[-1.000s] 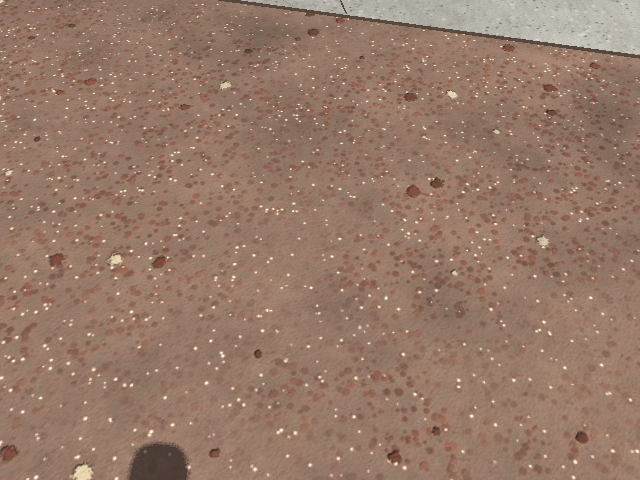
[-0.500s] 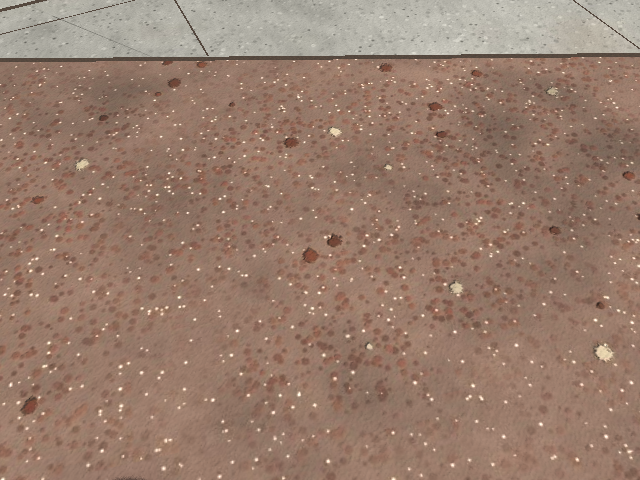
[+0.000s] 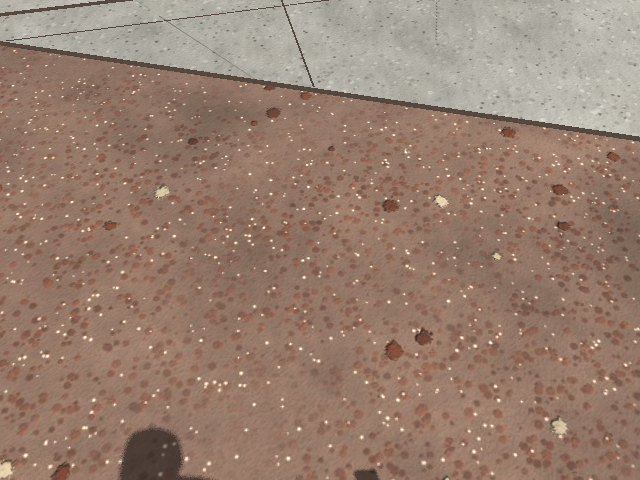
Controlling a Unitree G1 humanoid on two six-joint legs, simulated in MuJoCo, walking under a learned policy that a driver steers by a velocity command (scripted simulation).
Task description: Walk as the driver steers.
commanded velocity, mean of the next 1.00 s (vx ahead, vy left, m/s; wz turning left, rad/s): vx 0.50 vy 0.00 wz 0.56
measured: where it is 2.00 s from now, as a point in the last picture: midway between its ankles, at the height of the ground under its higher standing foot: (194, 340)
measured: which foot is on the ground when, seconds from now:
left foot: down 0.00-0.42, up 0.44-0.92, down 0.94-1.00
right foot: up 0.00-0.40, down 0.42-0.94, up 0.96-1.00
